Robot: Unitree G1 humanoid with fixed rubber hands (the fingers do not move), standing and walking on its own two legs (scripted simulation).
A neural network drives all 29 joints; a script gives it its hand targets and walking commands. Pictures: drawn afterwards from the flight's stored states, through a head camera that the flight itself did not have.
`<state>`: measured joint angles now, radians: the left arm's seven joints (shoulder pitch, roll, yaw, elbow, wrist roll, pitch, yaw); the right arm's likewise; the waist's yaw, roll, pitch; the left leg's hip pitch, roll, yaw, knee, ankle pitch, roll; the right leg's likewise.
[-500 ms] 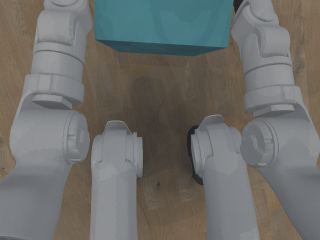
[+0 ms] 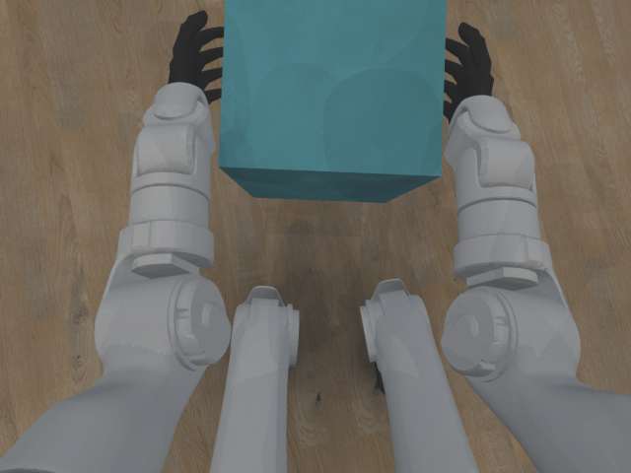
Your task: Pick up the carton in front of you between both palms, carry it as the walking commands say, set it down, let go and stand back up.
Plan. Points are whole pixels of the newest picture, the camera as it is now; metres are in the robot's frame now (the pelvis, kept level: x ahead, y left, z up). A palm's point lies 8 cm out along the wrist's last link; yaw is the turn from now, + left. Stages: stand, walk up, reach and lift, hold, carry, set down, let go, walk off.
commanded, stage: reach and lift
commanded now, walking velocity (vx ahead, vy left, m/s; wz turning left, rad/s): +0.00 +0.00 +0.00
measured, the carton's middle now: (326, 111) +0.53 +0.00 -0.13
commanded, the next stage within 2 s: none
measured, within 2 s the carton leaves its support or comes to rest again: neither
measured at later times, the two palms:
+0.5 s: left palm (114, 63) +0.47 +0.15 +0.10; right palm (573, 67) +0.46 -0.15 +0.10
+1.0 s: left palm out of the picture +0.41 +0.15 +0.25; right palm out of the picture +0.41 -0.15 +0.25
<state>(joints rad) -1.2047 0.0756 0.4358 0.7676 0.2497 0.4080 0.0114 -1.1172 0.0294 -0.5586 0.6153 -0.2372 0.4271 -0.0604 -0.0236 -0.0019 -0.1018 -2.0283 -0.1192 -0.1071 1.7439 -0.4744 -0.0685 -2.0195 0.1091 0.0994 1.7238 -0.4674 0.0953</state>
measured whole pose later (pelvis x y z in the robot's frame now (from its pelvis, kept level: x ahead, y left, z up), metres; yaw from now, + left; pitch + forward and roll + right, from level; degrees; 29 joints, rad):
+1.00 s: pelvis +0.10 -0.01 +0.26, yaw +1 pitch +11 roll +0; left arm -0.34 -0.14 0.31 0.51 0.22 0.41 0.03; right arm -0.33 0.16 -0.31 0.48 -0.22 0.42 -0.04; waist 0.00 0.00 -0.14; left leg -0.57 -0.06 -0.15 0.69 -0.31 -0.03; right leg -0.58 0.06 0.14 0.68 -0.31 0.03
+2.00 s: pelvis +0.11 +0.00 +0.29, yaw +1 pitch -4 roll +0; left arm -0.26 -0.15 0.23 0.31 0.28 0.67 0.01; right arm -0.26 0.15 -0.23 0.30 -0.28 0.67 0.00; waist 0.00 0.00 -0.01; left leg -0.10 -0.03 -0.14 0.39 -0.21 -0.02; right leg -0.11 0.03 0.14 0.38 -0.21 0.02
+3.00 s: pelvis +0.24 -0.02 +0.27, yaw +0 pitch +5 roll +0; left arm -0.06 -0.13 0.10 -0.38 0.07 1.16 0.10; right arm -0.08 0.13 -0.05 -0.36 -0.09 1.16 -0.11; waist -0.01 0.04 -0.18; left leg -0.19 0.08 0.09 0.54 -0.44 -0.04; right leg -0.34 -0.02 -0.14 0.60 -0.38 -0.01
